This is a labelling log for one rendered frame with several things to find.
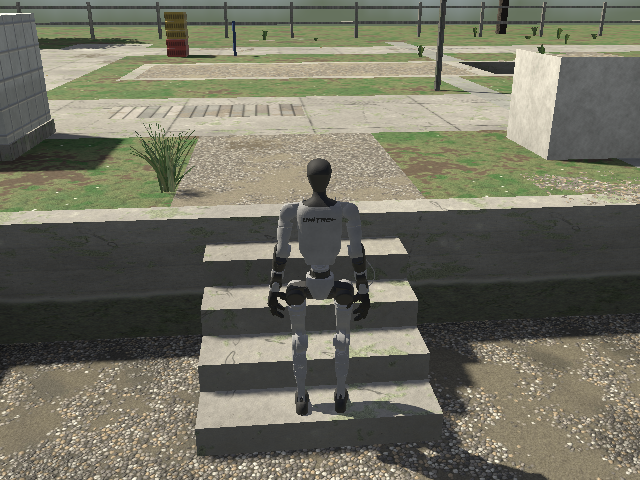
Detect left robot forearm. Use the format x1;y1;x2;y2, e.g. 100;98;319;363
269;243;287;292

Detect left robot upper arm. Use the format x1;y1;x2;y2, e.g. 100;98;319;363
276;202;299;258

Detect left robot hand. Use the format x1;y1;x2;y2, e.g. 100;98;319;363
267;291;291;318

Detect robot right foot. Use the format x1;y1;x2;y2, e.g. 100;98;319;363
334;388;348;413

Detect right robot forearm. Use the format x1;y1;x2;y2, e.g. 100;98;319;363
352;243;369;294

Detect right robot thigh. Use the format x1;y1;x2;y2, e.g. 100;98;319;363
333;279;354;351

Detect right robot hand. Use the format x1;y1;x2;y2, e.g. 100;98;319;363
346;292;371;321

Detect right robot upper arm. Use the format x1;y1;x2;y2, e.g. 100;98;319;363
340;202;363;258

